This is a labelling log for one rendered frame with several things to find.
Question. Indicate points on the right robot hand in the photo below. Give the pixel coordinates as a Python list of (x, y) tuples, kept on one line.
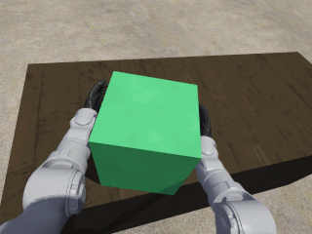
[(205, 121)]

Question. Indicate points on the right robot upper arm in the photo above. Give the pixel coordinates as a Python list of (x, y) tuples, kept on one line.
[(243, 217)]

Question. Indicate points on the left robot hand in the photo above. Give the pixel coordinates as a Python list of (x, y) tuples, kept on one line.
[(95, 98)]

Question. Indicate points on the left robot upper arm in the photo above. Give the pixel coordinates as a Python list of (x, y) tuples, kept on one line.
[(51, 197)]

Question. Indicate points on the robot left forearm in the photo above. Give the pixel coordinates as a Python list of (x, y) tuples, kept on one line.
[(74, 150)]

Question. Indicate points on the pedestal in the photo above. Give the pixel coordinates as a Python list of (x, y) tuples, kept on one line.
[(260, 108)]

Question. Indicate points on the robot right forearm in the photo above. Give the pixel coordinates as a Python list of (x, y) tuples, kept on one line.
[(215, 180)]

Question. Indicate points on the carton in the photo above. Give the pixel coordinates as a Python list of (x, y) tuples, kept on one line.
[(147, 134)]

